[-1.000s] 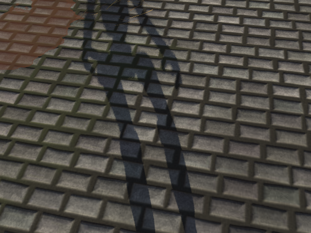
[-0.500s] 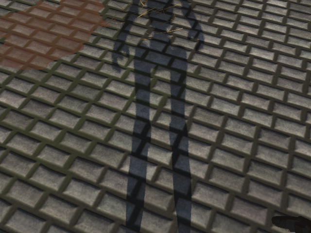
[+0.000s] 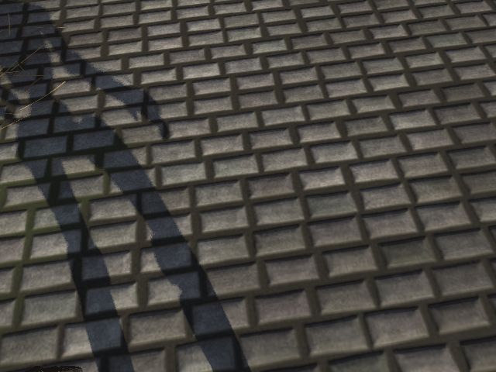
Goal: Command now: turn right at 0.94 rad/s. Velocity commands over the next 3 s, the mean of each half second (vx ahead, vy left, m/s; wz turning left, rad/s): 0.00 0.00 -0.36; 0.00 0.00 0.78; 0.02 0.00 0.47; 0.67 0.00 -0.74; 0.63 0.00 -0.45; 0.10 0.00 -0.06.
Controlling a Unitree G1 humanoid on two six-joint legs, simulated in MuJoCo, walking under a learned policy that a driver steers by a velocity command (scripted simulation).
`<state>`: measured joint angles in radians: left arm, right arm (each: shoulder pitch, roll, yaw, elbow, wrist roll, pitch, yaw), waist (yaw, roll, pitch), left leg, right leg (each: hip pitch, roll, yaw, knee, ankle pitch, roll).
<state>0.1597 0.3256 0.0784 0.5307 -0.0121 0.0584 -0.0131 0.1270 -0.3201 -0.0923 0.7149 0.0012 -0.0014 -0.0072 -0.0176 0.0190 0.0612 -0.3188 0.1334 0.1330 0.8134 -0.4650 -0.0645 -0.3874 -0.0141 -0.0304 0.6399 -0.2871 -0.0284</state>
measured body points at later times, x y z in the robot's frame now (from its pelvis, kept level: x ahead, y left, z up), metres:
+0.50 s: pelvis +0.04 +0.01 +0.01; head +0.06 +0.02 +0.46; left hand +0.27 +0.22 -0.08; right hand +0.12 -0.28 -0.09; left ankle +0.09 +0.12 -0.72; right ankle +0.01 -0.10 -0.71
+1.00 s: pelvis +0.03 -0.02 +0.02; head +0.08 -0.01 +0.47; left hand +0.07 +0.29 -0.08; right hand +0.28 -0.23 -0.07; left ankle +0.01 +0.14 -0.66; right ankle +0.02 -0.12 -0.72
